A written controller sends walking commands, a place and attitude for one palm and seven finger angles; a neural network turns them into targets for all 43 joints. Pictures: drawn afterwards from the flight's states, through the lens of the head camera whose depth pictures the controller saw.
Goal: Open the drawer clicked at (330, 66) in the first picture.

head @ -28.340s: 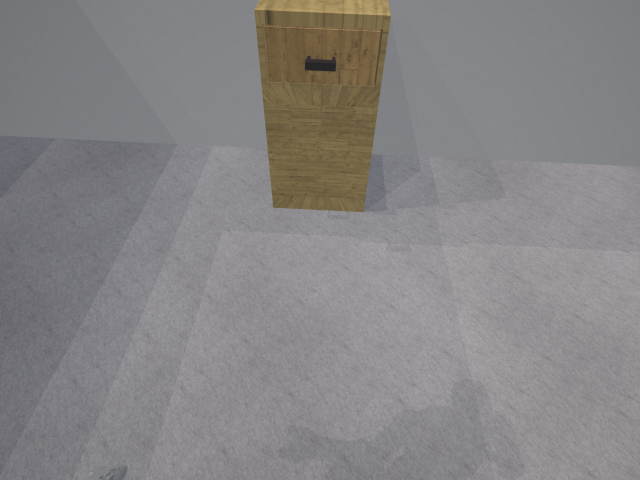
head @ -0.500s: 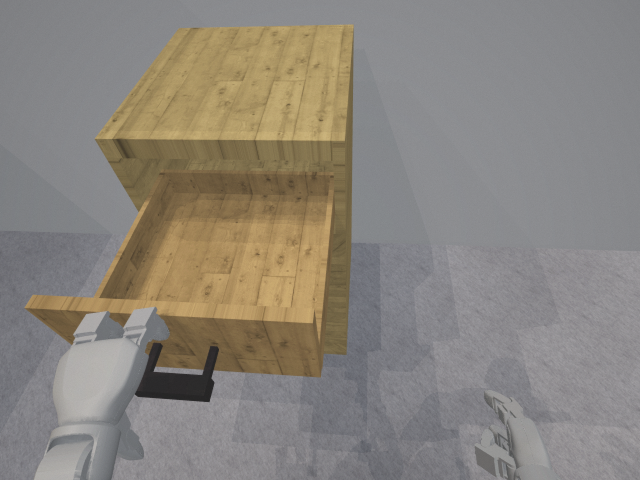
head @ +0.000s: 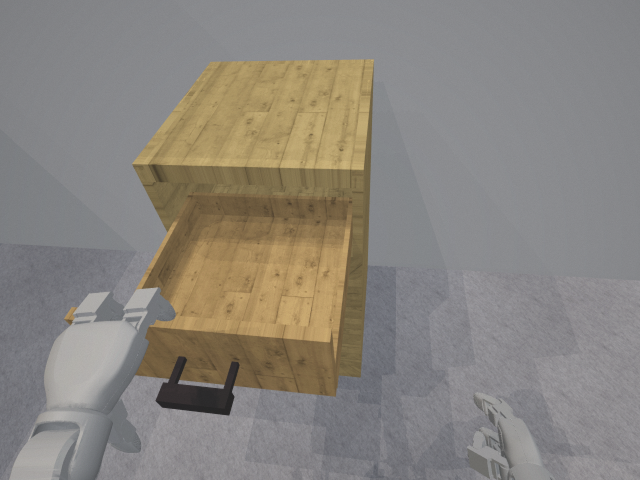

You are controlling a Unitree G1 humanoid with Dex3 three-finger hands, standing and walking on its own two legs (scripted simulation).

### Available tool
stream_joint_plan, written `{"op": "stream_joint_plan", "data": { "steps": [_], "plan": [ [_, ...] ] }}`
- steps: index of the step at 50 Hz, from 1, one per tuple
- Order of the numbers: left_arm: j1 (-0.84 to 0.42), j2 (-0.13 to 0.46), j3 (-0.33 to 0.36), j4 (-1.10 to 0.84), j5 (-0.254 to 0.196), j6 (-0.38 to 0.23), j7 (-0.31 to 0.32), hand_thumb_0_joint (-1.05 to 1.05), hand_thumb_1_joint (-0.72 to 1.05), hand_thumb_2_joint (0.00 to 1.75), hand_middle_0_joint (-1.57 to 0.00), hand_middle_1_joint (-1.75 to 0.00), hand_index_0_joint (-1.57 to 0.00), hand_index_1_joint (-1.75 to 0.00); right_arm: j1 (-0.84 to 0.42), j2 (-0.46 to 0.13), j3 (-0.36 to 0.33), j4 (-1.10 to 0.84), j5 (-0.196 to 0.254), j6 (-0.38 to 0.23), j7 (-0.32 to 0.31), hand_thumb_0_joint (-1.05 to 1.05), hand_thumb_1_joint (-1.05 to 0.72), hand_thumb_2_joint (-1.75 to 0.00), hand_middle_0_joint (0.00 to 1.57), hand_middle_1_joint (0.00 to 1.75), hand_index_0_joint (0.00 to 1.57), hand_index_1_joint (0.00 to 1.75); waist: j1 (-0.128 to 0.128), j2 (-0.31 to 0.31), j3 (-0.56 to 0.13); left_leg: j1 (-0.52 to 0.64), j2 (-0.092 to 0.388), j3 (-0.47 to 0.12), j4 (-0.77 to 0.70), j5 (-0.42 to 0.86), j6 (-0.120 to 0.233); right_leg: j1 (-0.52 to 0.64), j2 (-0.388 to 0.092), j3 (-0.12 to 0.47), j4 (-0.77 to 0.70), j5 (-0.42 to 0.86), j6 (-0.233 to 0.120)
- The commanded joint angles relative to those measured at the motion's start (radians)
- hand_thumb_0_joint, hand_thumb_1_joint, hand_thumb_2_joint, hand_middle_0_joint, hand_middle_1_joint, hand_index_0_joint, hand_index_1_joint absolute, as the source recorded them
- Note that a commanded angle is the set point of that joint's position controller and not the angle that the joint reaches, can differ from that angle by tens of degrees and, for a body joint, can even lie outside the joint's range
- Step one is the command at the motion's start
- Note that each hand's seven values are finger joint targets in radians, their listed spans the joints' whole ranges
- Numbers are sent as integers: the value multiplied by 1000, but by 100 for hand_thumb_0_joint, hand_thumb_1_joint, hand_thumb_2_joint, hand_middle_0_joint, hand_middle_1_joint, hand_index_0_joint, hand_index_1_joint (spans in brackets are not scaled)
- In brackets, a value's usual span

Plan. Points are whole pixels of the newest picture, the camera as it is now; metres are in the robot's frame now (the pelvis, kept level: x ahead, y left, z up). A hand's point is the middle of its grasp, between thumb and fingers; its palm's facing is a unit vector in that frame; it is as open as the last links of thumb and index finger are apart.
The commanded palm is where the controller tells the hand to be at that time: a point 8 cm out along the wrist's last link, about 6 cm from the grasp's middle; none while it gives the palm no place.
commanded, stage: lift the hand off the handle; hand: left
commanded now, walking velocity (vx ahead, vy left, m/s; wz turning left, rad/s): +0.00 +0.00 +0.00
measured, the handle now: (201, 382) +0.24 +0.23 -0.06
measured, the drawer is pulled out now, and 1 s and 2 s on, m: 0.30 0.30 0.30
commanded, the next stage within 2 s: draw the hand back to the body in 0.18 s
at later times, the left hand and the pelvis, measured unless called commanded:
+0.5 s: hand (117, 365) +0.19 +0.26 +0.10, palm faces +0.09 -0.05 -0.99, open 13.8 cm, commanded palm +0.16 +0.25 +0.15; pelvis -0.01 +0.00 +0.01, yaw +0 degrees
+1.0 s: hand (123, 360) +0.19 +0.23 +0.13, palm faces +0.29 -0.72 -0.63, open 13.7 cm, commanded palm +0.14 +0.27 +0.16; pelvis -0.01 +0.00 +0.01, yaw +1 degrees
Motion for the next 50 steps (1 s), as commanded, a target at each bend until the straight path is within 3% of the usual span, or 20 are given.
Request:
{"op": "stream_joint_plan", "data": {
  "steps": [1,7,13,14,18,21,23,26,29,32,33,35,38,41,43,44,45,46,48,50],
  "plan": [
    [-127,180,130,-218,-11,15,18,0,-50,30,-30,-120,-30,-120,-161,-94,-32,-165,1,-49,-9,0,-90,-90,20,30,20,30,-4,-10,-118,-18,-8,0,-114,348,-7,188,7,5,-91,221,-24],
    [-109,184,124,-179,-34,34,-43,0,-50,30,-30,-120,-30,-120,-156,-100,-30,-155,9,-45,-4,0,-90,-90,20,30,20,30,-5,-84,-68,-18,-5,2,-156,324,-4,211,12,-8,-128,201,-19],
    [-183,222,157,-205,-23,2,-44,0,-50,30,-30,-120,-30,-120,-182,-107,-28,-160,9,-49,-6,0,-90,-90,20,30,20,30,-2,-36,-79,-13,-5,0,-167,267,-3,221,16,21,-150,152,-24],
    [-191,188,127,-203,-13,-9,-38,0,-50,30,-30,-120,-30,-120,-163,-94,-21,-164,3,-54,-4,0,-90,-90,20,30,20,30,0,-24,-97,-11,-8,3,-162,271,1,218,4,3,-141,138,-23],
    [-180,255,198,-208,-18,-25,-10,0,-50,30,-30,-120,-30,-120,-177,-104,-34,-152,6,-62,-14,0,-90,-90,20,30,20,30,7,9,-118,9,-10,-3,-164,290,-6,238,16,32,-151,171,-28],
    [-174,211,162,-190,-22,-25,-11,0,-50,30,-30,-120,-30,-120,-166,-97,-35,-145,4,-61,-9,0,-90,-90,20,30,20,30,3,-34,-99,1,-12,3,-169,307,-3,228,8,11,-150,180,-25],
    [-165,242,194,-191,-34,-9,-17,0,-50,30,-30,-120,-30,-120,-186,-102,-35,-147,13,-60,-10,0,-90,-90,20,30,20,30,2,-21,-99,7,-8,-3,-176,299,-7,239,14,29,-157,178,-27],
    [-184,196,136,-191,-37,0,-40,0,-50,30,-30,-120,-30,-120,-177,-99,-35,-146,11,-57,-7,0,-90,-90,20,30,20,30,-1,-43,-74,-2,-10,4,-188,287,-1,227,9,4,-161,154,-23],
    [-157,214,152,-219,-37,6,-52,0,-50,30,-30,-120,-30,-120,-170,-100,-24,-159,11,-60,-6,0,-90,-90,20,30,20,30,5,-49,-110,7,-7,2,-184,295,1,251,2,1,-156,162,-19],
    [-158,252,186,-210,-44,2,-58,0,-50,30,-30,-120,-30,-120,-174,-108,-30,-151,13,-57,-12,0,-90,-90,20,30,20,30,6,-57,-81,4,-9,2,-191,275,3,246,7,9,-168,156,-19],
    [-141,273,215,-215,-53,4,-58,0,-50,30,-30,-120,-30,-120,-194,-112,-26,-159,20,-58,-14,0,-90,-90,20,30,20,30,9,-22,-78,6,-4,-5,-191,256,-1,251,12,29,-174,138,-21],
    [-132,269,220,-197,-61,-5,-59,0,-50,30,-30,-120,-30,-120,-178,-105,-29,-146,16,-56,-17,0,-90,-90,20,30,20,30,5,-60,-71,3,-7,0,-191,262,3,249,8,18,-175,143,-20],
    [-140,270,226,-239,-73,-15,-59,0,-50,30,-30,-120,-30,-120,-193,-110,-26,-161,21,-64,-18,0,-90,-90,20,30,20,30,1,-11,-77,20,-6,-5,-182,265,-2,239,9,32,-181,145,-20],
    [-143,261,210,-222,-76,-22,-66,0,-50,30,-30,-120,-30,-120,-171,-110,-28,-152,13,-65,-21,0,-90,-90,20,30,20,30,-2,-44,-58,11,-9,1,-184,259,3,226,2,10,-182,131,-15],
    [-128,292,247,-247,-80,-23,-64,0,-50,30,-30,-120,-30,-120,-187,-116,-28,-160,18,-72,-22,0,-90,-90,20,30,20,30,1,-24,-82,27,-5,-7,-176,271,0,238,6,32,-184,149,-18],
    [-125,263,217,-261,-76,-25,-66,0,-50,30,-30,-120,-30,-120,-165,-109,-22,-164,11,-72,-19,0,-90,-90,20,30,20,30,4,-24,-106,27,-7,-3,-172,285,3,247,-6,11,-171,156,-16],
    [-134,-102,182,-251,-804,-69,-85,0,-47,32,-30,-118,-30,-118,-96,-33,-28,-217,32,-134,-38,0,-90,-90,20,30,20,30,-96,-131,-9,108,32,-1,-180,224,28,251,19,-38,-181,128,-18],
    [-78,-10,220,-243,-847,-104,-84,0,-43,33,-29,-115,-29,-115,-93,-62,-22,-202,27,-180,-52,0,-90,-90,20,30,20,30,-74,-158,-25,103,40,-7,-192,196,27,262,16,-38,-175,90,-11],
    [-67,93,347,-328,-931,-149,-67,0,-36,36,-29,-111,-29,-111,-91,-68,-8,-177,13,-220,-84,0,-90,-90,20,30,20,30,-51,-112,-28,108,30,-5,-208,224,17,288,8,-30,-203,102,-6],
    [-99,69,342,-385,-942,-178,-61,0,-29,39,-29,-107,-29,-107,-54,-64,-6,-168,1,-264,-87,0,-90,-90,20,30,20,30,-52,-28,-49,107,26,4,-215,283,6,315,-6,-36,-196,157,-11]
  ]
}}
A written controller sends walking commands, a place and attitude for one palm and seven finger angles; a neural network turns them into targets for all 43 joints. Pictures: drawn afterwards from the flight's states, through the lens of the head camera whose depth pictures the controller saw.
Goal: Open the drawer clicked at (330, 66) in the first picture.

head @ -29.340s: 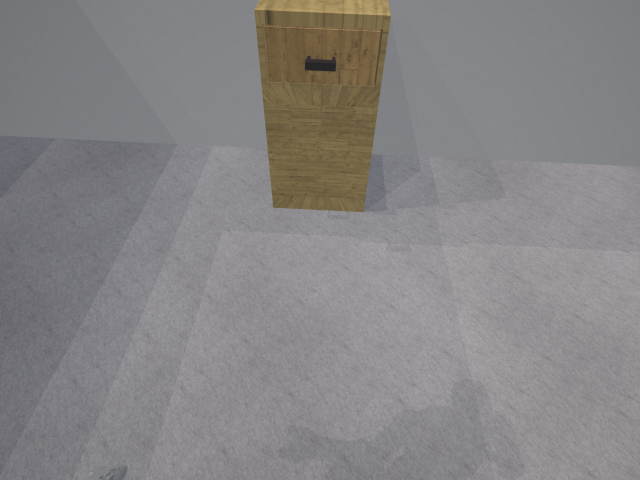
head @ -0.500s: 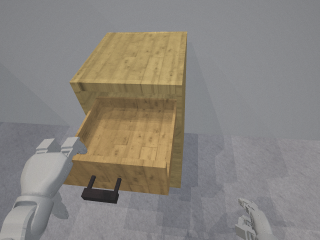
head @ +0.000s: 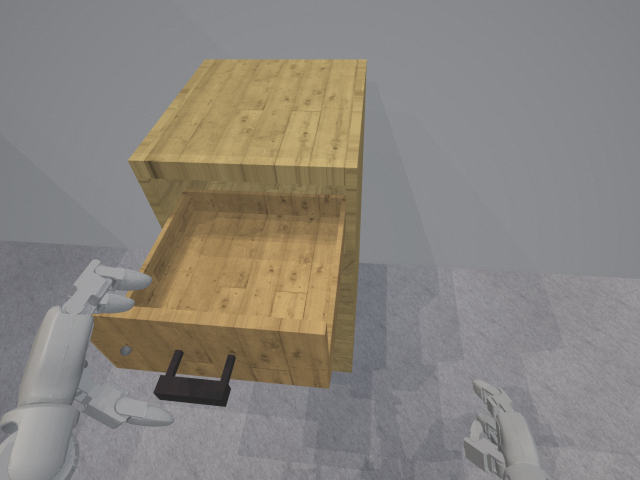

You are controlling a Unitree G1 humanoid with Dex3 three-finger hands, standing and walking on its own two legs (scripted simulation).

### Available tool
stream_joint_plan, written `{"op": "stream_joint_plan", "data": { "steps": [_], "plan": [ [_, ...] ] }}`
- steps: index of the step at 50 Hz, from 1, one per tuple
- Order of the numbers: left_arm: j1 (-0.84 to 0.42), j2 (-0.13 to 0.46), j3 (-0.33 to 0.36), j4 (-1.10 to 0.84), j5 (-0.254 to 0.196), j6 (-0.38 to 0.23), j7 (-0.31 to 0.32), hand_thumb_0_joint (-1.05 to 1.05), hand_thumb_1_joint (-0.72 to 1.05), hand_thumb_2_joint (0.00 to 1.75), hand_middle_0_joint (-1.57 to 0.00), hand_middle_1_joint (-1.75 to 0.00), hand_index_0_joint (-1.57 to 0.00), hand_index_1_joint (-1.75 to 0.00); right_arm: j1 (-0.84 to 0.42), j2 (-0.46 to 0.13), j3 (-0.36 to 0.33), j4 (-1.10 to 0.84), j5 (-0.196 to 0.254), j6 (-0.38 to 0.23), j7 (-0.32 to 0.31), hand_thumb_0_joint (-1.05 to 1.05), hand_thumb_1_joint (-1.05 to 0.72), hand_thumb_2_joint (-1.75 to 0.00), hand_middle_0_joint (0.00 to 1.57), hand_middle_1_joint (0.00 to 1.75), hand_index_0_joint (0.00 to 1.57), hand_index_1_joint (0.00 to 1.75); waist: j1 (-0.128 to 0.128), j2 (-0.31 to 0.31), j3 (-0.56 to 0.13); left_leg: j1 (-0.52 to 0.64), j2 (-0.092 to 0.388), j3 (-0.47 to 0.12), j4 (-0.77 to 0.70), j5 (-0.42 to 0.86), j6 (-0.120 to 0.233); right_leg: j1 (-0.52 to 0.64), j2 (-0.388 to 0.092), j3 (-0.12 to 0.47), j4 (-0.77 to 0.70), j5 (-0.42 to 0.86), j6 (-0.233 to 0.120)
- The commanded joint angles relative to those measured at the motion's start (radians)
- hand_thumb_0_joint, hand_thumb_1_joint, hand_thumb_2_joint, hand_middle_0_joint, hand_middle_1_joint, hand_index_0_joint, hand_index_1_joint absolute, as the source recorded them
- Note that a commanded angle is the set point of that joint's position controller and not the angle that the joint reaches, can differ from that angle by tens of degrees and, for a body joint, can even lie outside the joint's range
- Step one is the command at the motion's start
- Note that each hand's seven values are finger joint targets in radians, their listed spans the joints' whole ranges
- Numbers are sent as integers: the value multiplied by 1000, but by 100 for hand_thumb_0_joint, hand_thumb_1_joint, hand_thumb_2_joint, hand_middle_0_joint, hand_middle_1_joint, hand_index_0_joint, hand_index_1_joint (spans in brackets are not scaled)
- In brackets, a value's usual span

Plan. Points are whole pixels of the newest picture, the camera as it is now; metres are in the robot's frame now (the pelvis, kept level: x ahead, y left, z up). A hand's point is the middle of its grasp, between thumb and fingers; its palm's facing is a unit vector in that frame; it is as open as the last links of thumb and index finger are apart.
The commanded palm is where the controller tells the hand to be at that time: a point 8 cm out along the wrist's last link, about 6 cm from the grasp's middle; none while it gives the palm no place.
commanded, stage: draw the hand back to the body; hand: left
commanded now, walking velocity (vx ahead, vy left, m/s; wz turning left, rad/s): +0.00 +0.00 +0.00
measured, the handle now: (198, 375) +0.26 +0.23 -0.07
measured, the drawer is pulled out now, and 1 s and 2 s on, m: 0.30 0.30 0.30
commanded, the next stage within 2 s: step back with the hand held close in 0.88 s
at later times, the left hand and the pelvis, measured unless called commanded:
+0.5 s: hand (111, 325) +0.21 +0.24 +0.16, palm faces +0.39 -0.82 -0.42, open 10.2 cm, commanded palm +0.15 +0.28 +0.17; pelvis +0.02 +0.00 +0.00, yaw +0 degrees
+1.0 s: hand (101, 330) +0.20 +0.24 +0.16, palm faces +0.41 -0.82 -0.41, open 7.5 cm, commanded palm +0.14 +0.28 +0.18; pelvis +0.02 +0.00 +0.00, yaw +1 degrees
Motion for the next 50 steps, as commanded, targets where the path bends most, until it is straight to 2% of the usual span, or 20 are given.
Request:
{"op": "stream_joint_plan", "data": {
  "steps": [1,4,6,8,12,13,17,18,20,23,31,34,36,39,40,42,44,48,49,50],
  "plan": [
    [-80,139,184,-261,-198,-101,53,0,-26,40,-28,-104,-28,-104,-73,-74,-25,-142,-20,-150,-32,0,-90,-90,20,30,20,30,-14,-8,-123,-50,20,23,-103,234,5,157,-11,-21,-72,108,-8],
    [-98,116,172,-265,-207,-111,42,0,-15,45,-27,-98,-27,-98,-64,-76,-25,-129,-20,-172,-21,0,-90,-90,20,30,20,30,-21,44,-53,-72,19,27,-114,240,-4,140,-12,-20,-90,112,-12],
    [-67,106,173,-273,-215,-118,35,0,-8,48,-27,-93,-27,-93,-61,-74,-30,-129,-20,-184,-14,0,-90,-90,20,30,20,30,-16,41,-78,-65,21,26,-112,260,-4,155,-12,-19,-83,129,-13],
    [-54,102,171,-270,-217,-120,27,0,-1,51,-26,-88,-26,-88,-64,-79,-34,-127,-20,-191,-7,0,-90,-90,20,30,20,30,-17,18,-66,-65,21,28,-106,275,-4,148,-7,-16,-92,147,-12],
    [-21,104,183,-297,-225,-129,22,0,13,57,-25,-80,-25,-80,-58,-81,-43,-127,-18,-199,1,0,-90,-90,20,30,20,30,-14,-23,-126,-60,23,28,-95,320,1,177,-10,-18,-69,195,-7],
    [-14,101,183,-282,-224,-127,19,0,17,58,-25,-77,-25,-77,-64,-81,-44,-121,-17,-199,1,0,-90,-90,20,30,20,30,-17,-18,-96,-63,23,29,-94,317,-2,158,-6,-17,-80,194,-9],
    [10,119,212,-307,-228,-134,21,0,31,64,-24,-68,-24,-68,-59,-80,-49,-125,-16,-195,1,0,-90,-90,20,30,20,30,-11,-24,-144,-62,23,28,-89,338,0,181,-11,-17,-62,219,-7],
    [10,126,221,-308,-228,-133,21,0,34,66,-24,-66,-24,-66,-66,-79,-51,-122,-14,-195,-1,0,-90,-90,20,30,20,30,-11,-7,-134,-56,20,34,-84,334,-1,168,-9,-10,-72,221,-8],
    [18,112,213,-306,-232,-135,20,0,41,69,-24,-62,-24,-62,-59,-77,-51,-122,-12,-192,0,0,-90,-90,20,30,20,30,-17,-35,-134,-65,24,27,-87,340,-2,169,-11,-19,-63,219,-5],
    [15,122,222,-329,-230,-135,19,0,51,74,-23,-55,-23,-55,-66,-78,-55,-123,-11,-194,-2,0,-90,-90,20,30,20,30,-16,-7,-139,-47,21,35,-79,347,0,155,-7,-9,-75,229,-6],
    [25,102,219,-297,-237,-131,18,0,80,86,-21,-37,-21,-37,-66,-70,-52,-123,-9,-187,-3,0,-90,-90,20,30,20,30,-19,-40,-106,-70,22,29,-91,297,2,144,-9,-15,-78,186,-4],
    [3,110,217,-312,-234,-132,18,0,90,90,-20,-30,-20,-30,-68,-72,-50,-125,-9,-188,-2,0,-90,-90,20,30,20,30,-21,4,-102,-67,19,28,-94,285,0,139,-11,-13,-85,172,-7],
    [13,107,217,-317,-235,-132,19,0,90,90,-20,-30,-20,-30,-66,-71,-51,-129,-9,-188,0,0,-90,-90,20,30,20,30,-18,-33,-121,-65,22,22,-92,305,0,150,-8,-18,-74,184,-6],
    [6,110,216,-322,-233,-127,19,0,90,90,-20,-30,-20,-30,-64,-69,-48,-125,-11,-189,1,0,-90,-90,20,30,20,30,-20,7,-117,-65,20,25,-92,315,-3,151,-11,-19,-76,196,-6],
    [9,105,214,-316,-235,-127,19,0,90,90,-20,-30,-20,-30,-66,-68,-48,-127,-10,-188,1,0,-90,-90,20,30,20,30,-20,-29,-110,-72,22,20,-93,312,-3,148,-8,-22,-74,190,-6],
    [7,111,218,-322,-234,-125,19,0,90,90,-20,-30,-20,-30,-66,-69,-49,-130,-10,-187,1,0,-90,-90,20,30,20,30,-18,-25,-117,-66,21,22,-93,303,0,146,-8,-19,-75,182,-6],
    [1,109,211,-331,-233,-127,19,0,90,90,-20,-30,-20,-30,-65,-70,-49,-128,-7,-189,2,0,-90,-90,20,30,20,30,-23,20,-106,-67,22,21,-97,292,-6,138,-10,-18,-79,167,-9],
    [13,119,225,-327,-231,-129,21,0,90,90,-20,-30,-20,-30,-68,-71,-52,-129,-7,-192,1,0,-90,-90,20,30,20,30,-18,-17,-118,-70,21,20,-92,296,-5,142,-7,-18,-78,175,-8],
    [16,110,217,-324,-231,-130,21,0,90,90,-20,-30,-20,-30,-64,-69,-51,-128,-7,-191,3,0,-90,-90,20,30,20,30,-22,1,-112,-72,23,18,-97,288,-7,138,-10,-20,-75,162,-9],
    [-50,194,337,-369,-226,-178,33,0,90,90,-20,-30,-20,-30,-35,-109,-54,-168,-5,-152,-6,0,-90,-90,20,30,20,30,-70,-47,-20,-150,31,-8,-69,195,9,30,-41,67,-109,190,-9]
  ]
}}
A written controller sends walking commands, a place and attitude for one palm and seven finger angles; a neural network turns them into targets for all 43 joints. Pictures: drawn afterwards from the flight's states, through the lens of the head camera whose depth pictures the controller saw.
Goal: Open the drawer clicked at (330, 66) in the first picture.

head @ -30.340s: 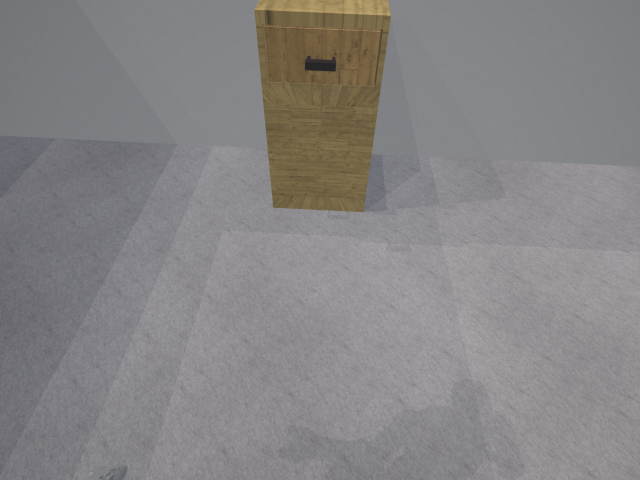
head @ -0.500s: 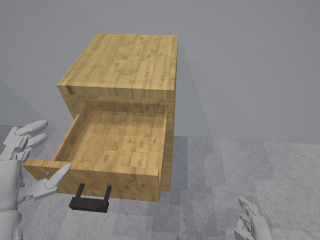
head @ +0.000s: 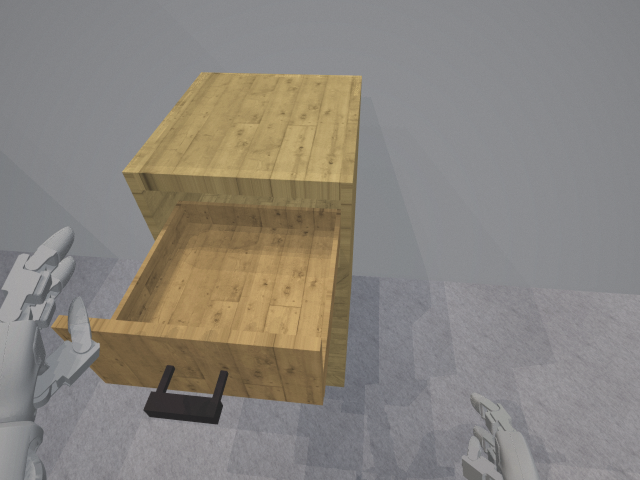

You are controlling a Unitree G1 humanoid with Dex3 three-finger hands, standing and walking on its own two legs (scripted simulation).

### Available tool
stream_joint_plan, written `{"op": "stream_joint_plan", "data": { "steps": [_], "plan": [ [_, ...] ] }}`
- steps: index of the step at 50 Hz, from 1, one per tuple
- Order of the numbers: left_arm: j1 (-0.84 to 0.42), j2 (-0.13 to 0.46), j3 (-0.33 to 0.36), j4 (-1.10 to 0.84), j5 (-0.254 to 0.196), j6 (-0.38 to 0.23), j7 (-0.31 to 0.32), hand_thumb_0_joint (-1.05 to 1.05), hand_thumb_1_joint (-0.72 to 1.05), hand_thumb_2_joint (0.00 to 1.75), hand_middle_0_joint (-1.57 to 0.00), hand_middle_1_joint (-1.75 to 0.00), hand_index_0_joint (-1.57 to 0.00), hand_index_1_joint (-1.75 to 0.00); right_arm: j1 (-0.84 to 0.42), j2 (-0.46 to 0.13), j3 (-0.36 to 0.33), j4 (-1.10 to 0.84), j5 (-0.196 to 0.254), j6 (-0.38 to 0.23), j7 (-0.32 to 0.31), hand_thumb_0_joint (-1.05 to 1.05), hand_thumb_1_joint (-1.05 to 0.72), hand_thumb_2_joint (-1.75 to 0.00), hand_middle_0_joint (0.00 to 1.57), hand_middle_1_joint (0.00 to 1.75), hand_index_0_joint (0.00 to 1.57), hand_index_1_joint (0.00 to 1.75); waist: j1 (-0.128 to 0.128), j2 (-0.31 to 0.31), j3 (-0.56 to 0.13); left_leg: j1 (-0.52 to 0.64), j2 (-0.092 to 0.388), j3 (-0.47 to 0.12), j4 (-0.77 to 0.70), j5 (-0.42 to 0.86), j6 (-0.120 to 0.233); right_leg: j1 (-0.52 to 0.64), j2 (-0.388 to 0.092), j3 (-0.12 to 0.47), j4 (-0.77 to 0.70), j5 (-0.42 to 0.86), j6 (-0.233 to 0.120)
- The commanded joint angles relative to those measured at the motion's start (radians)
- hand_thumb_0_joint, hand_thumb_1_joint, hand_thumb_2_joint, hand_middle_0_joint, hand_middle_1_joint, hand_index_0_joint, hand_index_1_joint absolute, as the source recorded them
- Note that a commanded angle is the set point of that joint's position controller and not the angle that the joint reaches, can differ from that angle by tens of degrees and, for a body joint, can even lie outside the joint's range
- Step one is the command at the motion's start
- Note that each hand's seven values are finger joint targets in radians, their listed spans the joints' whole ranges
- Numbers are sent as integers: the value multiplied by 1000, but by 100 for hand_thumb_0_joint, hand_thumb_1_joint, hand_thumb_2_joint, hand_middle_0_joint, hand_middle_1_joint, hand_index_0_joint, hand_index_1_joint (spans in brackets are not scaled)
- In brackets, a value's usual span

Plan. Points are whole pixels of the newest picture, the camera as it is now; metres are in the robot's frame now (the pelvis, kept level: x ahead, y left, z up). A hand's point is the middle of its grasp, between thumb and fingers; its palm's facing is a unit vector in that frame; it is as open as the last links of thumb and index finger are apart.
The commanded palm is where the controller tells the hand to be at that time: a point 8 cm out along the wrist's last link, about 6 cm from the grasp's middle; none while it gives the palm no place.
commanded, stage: step back with the hand held close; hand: left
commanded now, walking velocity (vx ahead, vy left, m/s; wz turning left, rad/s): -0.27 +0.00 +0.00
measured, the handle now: (189, 391) +0.24 +0.23 -0.07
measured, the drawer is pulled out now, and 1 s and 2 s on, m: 0.30 0.30 0.30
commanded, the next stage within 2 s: stop stepping back and stand still in 1.26 s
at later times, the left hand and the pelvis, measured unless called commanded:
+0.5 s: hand (46, 408) +0.13 +0.25 +0.16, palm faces +0.39 -0.80 -0.45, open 7.4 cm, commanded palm +0.07 +0.29 +0.17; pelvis -0.06 +0.01 -0.02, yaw +0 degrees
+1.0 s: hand out of the picture +0.06 +0.22 +0.16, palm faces +0.41 -0.81 -0.41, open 7.4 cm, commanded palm +0.00 +0.27 +0.17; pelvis -0.13 -0.01 -0.03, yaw +1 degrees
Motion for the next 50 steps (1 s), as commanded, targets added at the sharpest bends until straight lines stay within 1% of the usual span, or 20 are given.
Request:
{"op": "stream_joint_plan", "data": {
  "steps": [1,7,13,19,22,27,29,31,34,36,38,40,42,43,44,45,46,48,49,50],
  "plan": [
    [-75,195,182,-209,21,-120,32,0,90,90,-20,-30,-20,-30,-101,-131,-47,-195,-10,-4,-22,0,-90,-90,20,30,20,30,-65,-96,0,-183,15,-22,-16,163,24,-21,-65,91,-80,174,-7],
    [91,154,142,-240,32,-123,54,0,90,90,-20,-30,-20,-30,-71,-133,-71,-250,-5,41,-18,0,-90,-90,20,30,20,30,-83,-66,-190,-189,46,-32,56,372,19,55,-111,95,34,380,-28],
    [162,220,206,-328,16,-129,79,0,90,90,-20,-30,-20,-30,-70,-121,-82,-268,1,51,-23,0,-90,-90,20,30,20,30,-82,-31,-233,-248,62,-61,94,499,-5,62,-130,78,117,479,-51],
    [138,213,194,-384,20,-148,88,0,90,90,-20,-30,-20,-30,-63,-129,-76,-268,-16,22,-28,0,-90,-90,20,30,20,30,-77,50,-161,-386,114,-115,1,322,16,16,-63,39,183,212,-17],
    [119,184,180,-345,30,-150,98,0,90,90,-20,-30,-20,-30,-51,-132,-72,-260,-25,2,-29,0,-90,-90,20,30,20,30,-77,98,-115,-519,147,-129,-46,129,56,35,-37,41,242,56,-2],
    [50,168,154,-323,41,-153,110,0,90,90,-20,-30,-20,-30,-15,-138,-68,-244,-24,-16,-26,0,-90,-90,20,30,20,30,-93,-12,-57,-556,74,-90,47,-184,52,-78,-98,168,107,-72,-36],
    [19,178,150,-312,48,-150,116,0,90,90,-20,-30,-20,-30,-8,-140,-70,-230,-30,-9,-28,0,-90,-90,20,30,20,30,-101,-96,-40,-458,25,-62,136,-246,35,-217,-147,254,-45,-235,-64],
    [12,174,142,-305,51,-145,120,0,90,90,-20,-30,-20,-30,0,-146,-67,-219,-31,4,-27,0,-90,-90,20,30,20,30,-101,-125,-53,-335,1,-52,213,-267,32,-336,-188,276,-125,-374,-85],
    [5,185,154,-323,56,-146,122,0,90,90,-20,-30,-20,-30,-20,-141,-56,-212,-41,13,-33,0,-90,-90,20,30,20,30,-103,-41,-64,-345,64,-123,66,-192,61,-297,-115,181,-7,-277,-49],
    [28,173,165,-329,50,-147,131,0,90,90,-20,-30,-20,-30,-44,-137,-54,-226,-35,-9,-35,0,-90,-90,20,30,20,30,-94,96,-54,-568,173,-207,-97,-202,100,-108,-15,81,213,-209,-4],
    [72,169,174,-294,47,-145,133,0,90,90,-20,-30,-20,-30,-43,-125,-62,-239,-26,-22,-34,0,-90,-90,20,30,20,30,-84,101,-54,-715,200,-206,-110,-264,107,10,14,74,303,-181,3],
    [88,194,184,-309,44,-148,130,0,90,90,-20,-30,-20,-30,-27,-133,-71,-227,-25,-16,-28,0,-90,-90,20,30,20,30,-89,28,-67,-676,146,-135,5,-278,90,-25,-31,124,236,-193,-12],
    [65,210,185,-334,47,-147,132,0,90,90,-20,-30,-20,-30,-21,-139,-77,-224,-29,-12,-23,0,-90,-90,20,30,20,30,-95,-88,-43,-607,54,-76,144,-388,58,-181,-123,267,33,-389,-52],
    [58,230,201,-353,50,-146,136,0,90,90,-20,-30,-20,-30,-5,-149,-85,-209,-34,-9,-20,0,-90,-90,20,30,20,30,-98,-151,-73,-495,0,-35,277,-364,32,-281,-193,358,-90,-443,-91],
    [43,234,200,-376,49,-143,137,0,90,90,-20,-30,-20,-30,21,-142,-84,-187,-39,6,-16,0,-90,-90,20,30,20,30,-109,-247,-136,-373,-35,-8,395,-289,20,-317,-268,395,-153,-421,-117],
    [26,247,209,-401,45,-146,137,0,90,90,-20,-30,-20,-30,20,-128,-77,-170,-43,12,-17,0,-90,-90,20,30,20,30,-110,-276,-196,-256,-42,0,471,-236,18,-363,-313,395,-170,-371,-134],
    [46,240,210,-383,46,-153,129,0,90,90,-20,-30,-20,-30,15,-117,-66,-152,-54,16,-17,0,-90,-90,20,30,20,30,-106,-269,-233,-170,-36,-3,492,-224,21,-399,-290,311,-137,-286,-124],
    [71,214,191,-288,45,-154,119,0,90,90,-20,-30,-20,-30,-4,-113,-51,-152,-48,25,-30,0,-90,-90,20,30,20,30,-113,-187,-135,-166,-22,3,284,-231,22,-462,-223,219,-99,-351,-77],
    [49,203,178,-301,49,-162,115,0,90,90,-20,-30,-20,-30,0,-132,-57,-155,-46,22,-34,0,-90,-90,20,30,20,30,-126,-113,-82,-229,21,-50,129,-228,48,-439,-152,179,12,-324,-51],
    [44,206,189,-305,49,-180,120,0,90,90,-20,-30,-20,-30,-15,-155,-68,-158,-51,2,-37,0,-90,-90,20,30,20,30,-123,57,-52,-387,157,-228,-54,-220,122,-372,-33,113,276,-273,-12]
  ]
}}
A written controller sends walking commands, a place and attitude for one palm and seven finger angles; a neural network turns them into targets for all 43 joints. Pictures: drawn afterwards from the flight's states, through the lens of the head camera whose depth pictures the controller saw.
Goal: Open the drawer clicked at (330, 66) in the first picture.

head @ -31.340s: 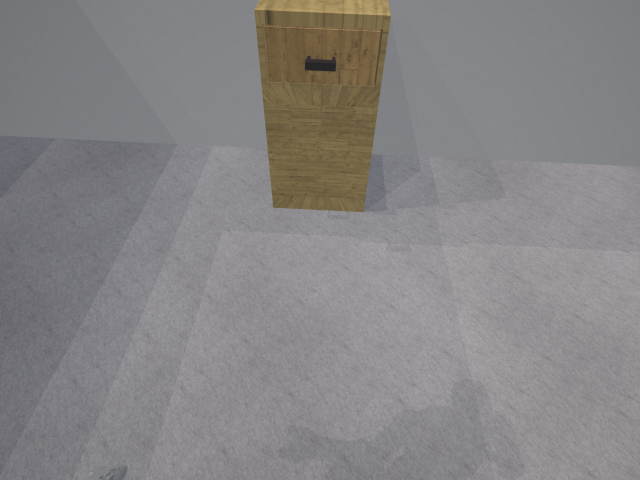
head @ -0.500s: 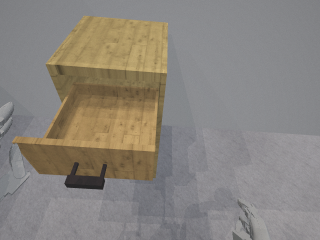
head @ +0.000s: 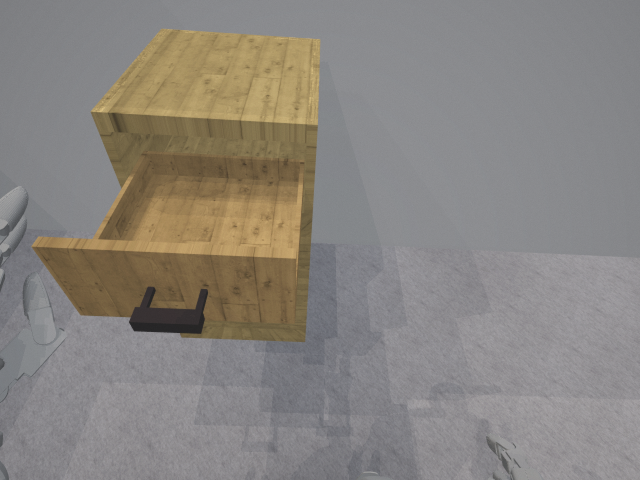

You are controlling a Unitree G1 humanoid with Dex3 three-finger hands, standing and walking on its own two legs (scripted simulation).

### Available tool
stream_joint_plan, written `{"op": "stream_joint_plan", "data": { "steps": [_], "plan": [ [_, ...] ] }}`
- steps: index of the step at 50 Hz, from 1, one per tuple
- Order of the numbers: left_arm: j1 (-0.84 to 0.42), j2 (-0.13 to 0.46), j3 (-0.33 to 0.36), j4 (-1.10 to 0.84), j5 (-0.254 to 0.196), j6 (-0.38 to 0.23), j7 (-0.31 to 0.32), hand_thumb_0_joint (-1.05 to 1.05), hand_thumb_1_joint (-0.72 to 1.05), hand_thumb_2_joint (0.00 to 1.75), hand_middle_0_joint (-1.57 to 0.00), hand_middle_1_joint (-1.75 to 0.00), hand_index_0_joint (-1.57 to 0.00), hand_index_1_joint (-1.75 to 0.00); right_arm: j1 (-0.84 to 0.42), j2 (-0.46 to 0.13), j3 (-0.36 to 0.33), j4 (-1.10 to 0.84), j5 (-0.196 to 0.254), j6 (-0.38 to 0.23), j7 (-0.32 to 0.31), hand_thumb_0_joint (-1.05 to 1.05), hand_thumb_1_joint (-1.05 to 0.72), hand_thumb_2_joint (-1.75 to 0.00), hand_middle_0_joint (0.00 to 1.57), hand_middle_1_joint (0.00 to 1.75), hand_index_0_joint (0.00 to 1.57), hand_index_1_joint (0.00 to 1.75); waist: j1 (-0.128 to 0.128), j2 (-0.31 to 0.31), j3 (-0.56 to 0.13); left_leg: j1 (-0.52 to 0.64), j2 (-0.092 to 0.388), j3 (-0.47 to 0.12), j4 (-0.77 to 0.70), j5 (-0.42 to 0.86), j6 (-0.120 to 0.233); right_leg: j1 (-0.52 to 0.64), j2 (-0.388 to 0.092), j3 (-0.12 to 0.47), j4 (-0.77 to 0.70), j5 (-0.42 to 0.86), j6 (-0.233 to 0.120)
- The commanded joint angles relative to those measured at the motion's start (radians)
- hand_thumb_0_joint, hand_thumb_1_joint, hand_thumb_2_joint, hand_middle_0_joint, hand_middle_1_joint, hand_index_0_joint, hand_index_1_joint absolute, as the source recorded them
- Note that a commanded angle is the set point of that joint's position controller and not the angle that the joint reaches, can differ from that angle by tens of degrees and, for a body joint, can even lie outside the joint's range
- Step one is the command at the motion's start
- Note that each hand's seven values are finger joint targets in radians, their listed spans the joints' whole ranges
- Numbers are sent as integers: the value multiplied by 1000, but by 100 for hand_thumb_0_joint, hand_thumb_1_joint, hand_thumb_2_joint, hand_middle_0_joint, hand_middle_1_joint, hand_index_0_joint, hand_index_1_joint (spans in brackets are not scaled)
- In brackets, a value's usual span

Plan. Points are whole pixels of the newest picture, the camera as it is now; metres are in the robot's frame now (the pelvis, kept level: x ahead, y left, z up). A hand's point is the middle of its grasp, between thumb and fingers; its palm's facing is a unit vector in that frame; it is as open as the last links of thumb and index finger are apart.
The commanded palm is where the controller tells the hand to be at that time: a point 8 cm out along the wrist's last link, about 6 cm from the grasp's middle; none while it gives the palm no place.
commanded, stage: step back with the hand held close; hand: left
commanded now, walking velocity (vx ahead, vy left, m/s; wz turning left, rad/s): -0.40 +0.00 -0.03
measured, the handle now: (172, 307) +0.37 +0.24 -0.04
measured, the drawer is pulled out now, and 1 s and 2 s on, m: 0.30 0.30 0.30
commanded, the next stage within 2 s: stop stepping back and stand still in 0.26 s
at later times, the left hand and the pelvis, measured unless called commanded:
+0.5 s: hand (57, 452) +0.11 +0.19 +0.19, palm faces +0.32 -0.84 -0.43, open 7.4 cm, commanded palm +0.05 +0.24 +0.20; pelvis -0.08 -0.04 +0.03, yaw -1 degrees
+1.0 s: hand out of the picture +0.08 +0.20 +0.19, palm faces +0.37 -0.82 -0.44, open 7.4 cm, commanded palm +0.02 +0.25 +0.20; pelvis -0.11 -0.03 +0.02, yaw +0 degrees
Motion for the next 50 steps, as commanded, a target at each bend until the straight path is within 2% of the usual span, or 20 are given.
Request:
{"op": "stream_joint_plan", "data": {
  "steps": [1,3,5,8,11,12,13,14,17,23,25,27,29,33,35,38,40,42,45,50],
  "plan": [
    [-65,131,132,-184,3,-87,41,0,90,90,-20,-30,-20,-30,-125,-104,-44,-174,-10,-108,-30,0,-90,-90,20,30,20,30,-6,453,19,-273,360,-393,-537,-49,172,101,109,8,419,-424,32],
    [-31,145,135,-176,-25,-75,38,0,90,90,-20,-30,-20,-30,-111,-76,-68,-151,-1,-115,-22,0,-90,-90,20,30,20,30,13,209,7,-242,358,-278,-453,257,161,111,121,93,637,-420,35],
    [22,109,105,-166,-43,-60,20,0,90,90,-20,-30,-20,-30,-116,-86,-67,-131,24,-124,5,0,-90,-90,20,30,20,30,36,284,-15,-56,298,-158,-373,397,135,68,70,36,433,-399,49],
    [-54,122,82,-189,-47,-75,-12,0,90,90,-20,-30,-20,-30,-130,-98,-52,-121,42,-139,30,0,-90,-90,20,30,20,30,35,282,-24,-27,311,-171,-342,256,102,210,17,26,57,-320,42],
    [-123,172,113,-183,-37,-90,-30,0,90,90,-20,-30,-20,-30,-148,-103,-49,-123,57,-153,38,0,-90,-90,20,30,20,30,37,42,-5,-85,187,-61,-146,-26,27,273,-79,62,-264,-111,12],
    [-121,206,137,-163,-41,-89,-29,0,90,90,-20,-30,-20,-30,-138,-88,-55,-136,66,-152,37,0,-90,-90,20,30,20,30,39,-126,-34,-126,59,33,80,-74,-25,206,-259,332,-373,-193,-71],
    [-69,198,139,-117,-47,-68,-29,0,90,90,-20,-30,-20,-30,-140,-100,-83,-133,80,-141,46,0,-90,-90,20,30,20,30,65,-199,-76,-120,-17,-25,378,-53,-32,148,-378,524,-456,-166,-118],
    [-29,201,139,-89,-44,-53,-28,0,90,90,-20,-30,-20,-30,-148,-78,-68,-117,67,-117,50,0,-90,-90,20,30,20,30,35,-133,-97,-152,4,-81,483,-12,-40,194,-377,467,-401,-96,-130],
    [-14,140,110,-82,-39,-81,-31,0,90,90,-20,-30,-20,-30,-174,-23,-27,-150,50,-73,30,0,-90,-90,20,30,20,30,15,-47,-80,-122,31,-19,383,31,-60,213,-258,244,-331,78,-134],
    [59,146,94,-135,-14,-57,-16,0,90,90,-20,-30,-20,-30,-97,-77,-25,-200,48,-52,9,0,-90,-90,20,30,20,30,9,-54,-131,142,20,62,-283,83,20,319,-207,215,-346,-105,-67],
    [4,168,87,-205,-18,-66,-14,0,90,90,-20,-30,-20,-30,-90,-108,-35,-222,44,-57,2,0,-90,-90,20,30,20,30,11,96,-96,195,96,23,-491,193,46,341,-117,147,-236,-103,-7],
    [-6,184,100,-234,-22,-66,-16,0,90,90,-20,-30,-20,-30,-112,-139,-60,-244,62,-72,12,0,-90,-90,20,30,20,30,42,250,-101,202,265,-139,-475,324,96,292,8,54,-47,-135,43],
    [9,178,123,-236,-28,-55,-11,0,90,90,-20,-30,-20,-30,-136,-90,-41,-229,62,-79,12,0,-90,-90,20,30,20,30,21,315,-42,54,256,-124,-496,215,88,279,6,3,11,-250,43],
    [-13,144,96,-167,-28,-41,-18,0,90,90,-20,-30,-20,-30,-130,-112,-49,-188,76,-87,20,0,-90,-90,20,30,20,30,15,145,13,-51,174,-50,-406,66,60,383,-4,45,-111,-163,44],
    [-30,141,97,-121,-24,-43,-20,0,90,90,-20,-30,-20,-30,-134,-109,-44,-173,67,-87,18,0,-90,-90,20,30,20,30,15,87,72,-47,114,-33,-348,-97,50,267,-45,170,-255,-373,21],
    [-68,159,96,-117,-18,-41,-20,0,90,90,-20,-30,-20,-30,-103,-103,-55,-151,60,-63,23,0,-90,-90,20,30,20,30,1,-88,2,82,13,40,-66,-17,30,144,-193,386,-467,-607,-38],
    [-68,155,97,-125,-19,-39,-16,0,90,90,-20,-30,-20,-30,-99,-87,-44,-145,51,-61,24,0,-90,-90,20,30,20,30,-6,-101,-65,170,21,40,-149,36,36,177,-199,294,-437,-487,-53],
    [-31,138,81,-128,-18,-40,-17,0,90,90,-20,-30,-20,-30,-109,-89,-34,-157,44,-60,18,0,-90,-90,20,30,20,30,1,16,-37,198,47,19,-311,43,46,169,-134,217,-375,-449,-25],
    [-19,133,85,-165,-9,-53,-8,0,90,90,-20,-30,-20,-30,-141,-95,-20,-183,45,-63,9,0,-90,-90,20,30,20,30,22,232,39,-33,210,-189,-576,-166,85,297,6,61,-131,-285,30],
    [13,143,106,-103,-23,-47,-16,0,90,90,-20,-30,-20,-30,-138,-93,-29,-182,57,-70,7,0,-90,-90,20,30,20,30,21,123,-14,-25,131,-69,-414,136,50,401,-29,84,-175,-49,23]
  ]
}}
